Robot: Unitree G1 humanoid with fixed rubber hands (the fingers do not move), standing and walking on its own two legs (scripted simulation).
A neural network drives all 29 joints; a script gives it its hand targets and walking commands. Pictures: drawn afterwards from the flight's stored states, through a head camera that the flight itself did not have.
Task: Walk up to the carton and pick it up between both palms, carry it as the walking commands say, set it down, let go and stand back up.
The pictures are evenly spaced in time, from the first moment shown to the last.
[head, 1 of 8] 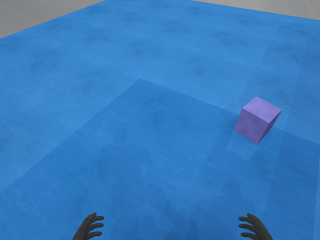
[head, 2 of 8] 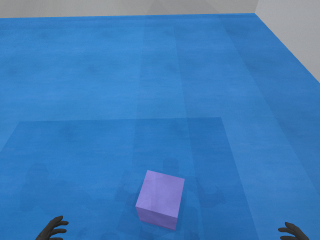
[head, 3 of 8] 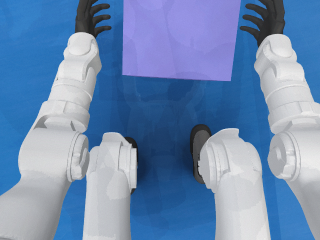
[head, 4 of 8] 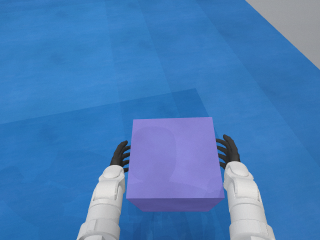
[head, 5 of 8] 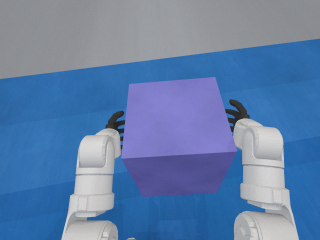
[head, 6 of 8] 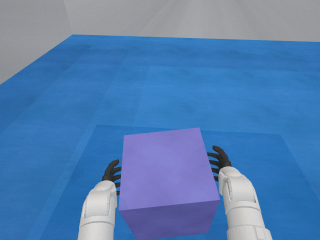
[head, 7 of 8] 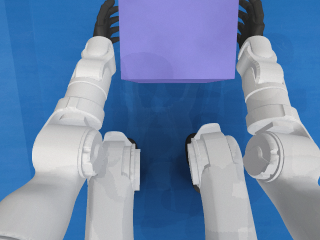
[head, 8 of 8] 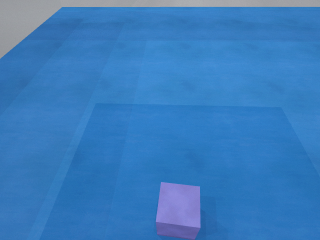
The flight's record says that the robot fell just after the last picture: no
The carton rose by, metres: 0.69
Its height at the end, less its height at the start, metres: +0.00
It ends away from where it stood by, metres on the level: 1.00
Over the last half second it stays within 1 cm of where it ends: yes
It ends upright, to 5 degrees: yes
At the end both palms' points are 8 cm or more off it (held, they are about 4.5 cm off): yes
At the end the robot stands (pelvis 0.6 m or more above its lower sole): yes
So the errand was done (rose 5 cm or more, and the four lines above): yes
